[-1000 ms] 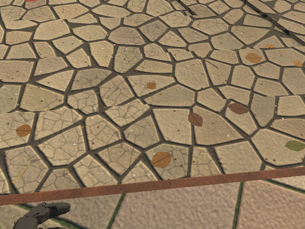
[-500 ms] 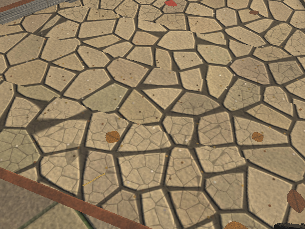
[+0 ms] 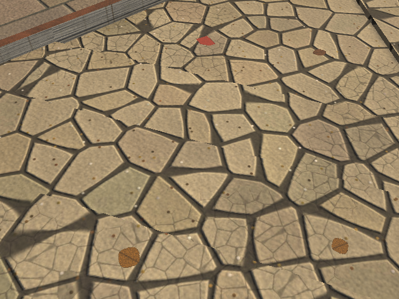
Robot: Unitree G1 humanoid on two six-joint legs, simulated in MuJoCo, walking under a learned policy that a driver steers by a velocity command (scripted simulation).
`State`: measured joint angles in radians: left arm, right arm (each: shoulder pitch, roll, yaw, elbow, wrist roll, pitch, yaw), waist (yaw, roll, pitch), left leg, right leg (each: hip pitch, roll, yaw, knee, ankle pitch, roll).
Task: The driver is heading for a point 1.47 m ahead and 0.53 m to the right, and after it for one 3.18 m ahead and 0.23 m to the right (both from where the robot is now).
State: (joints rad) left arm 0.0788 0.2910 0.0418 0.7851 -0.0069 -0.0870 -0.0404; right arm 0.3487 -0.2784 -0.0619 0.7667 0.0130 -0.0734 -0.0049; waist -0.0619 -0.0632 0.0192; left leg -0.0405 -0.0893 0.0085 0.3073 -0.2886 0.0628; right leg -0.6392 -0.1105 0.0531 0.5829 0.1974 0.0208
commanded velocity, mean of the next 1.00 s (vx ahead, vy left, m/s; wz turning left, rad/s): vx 0.50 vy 0.00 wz -0.09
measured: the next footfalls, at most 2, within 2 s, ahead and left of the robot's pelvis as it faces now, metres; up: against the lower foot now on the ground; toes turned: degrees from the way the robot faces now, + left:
right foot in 0.16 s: +0.27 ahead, -0.15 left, -0.04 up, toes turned -1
left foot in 0.66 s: +0.58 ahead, +0.07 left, -0.04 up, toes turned +1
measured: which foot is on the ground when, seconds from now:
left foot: down 0.00-0.16, up 0.18-0.64, down 0.66-1.00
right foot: up 0.00-0.14, down 0.16-0.68, up 0.70-1.00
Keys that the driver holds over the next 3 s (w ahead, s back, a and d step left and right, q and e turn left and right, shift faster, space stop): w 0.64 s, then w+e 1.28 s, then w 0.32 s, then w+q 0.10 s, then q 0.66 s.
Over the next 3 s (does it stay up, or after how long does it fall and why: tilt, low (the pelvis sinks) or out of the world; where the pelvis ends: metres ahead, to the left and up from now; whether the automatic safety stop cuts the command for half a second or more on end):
stays up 1.38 -0.61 -0.11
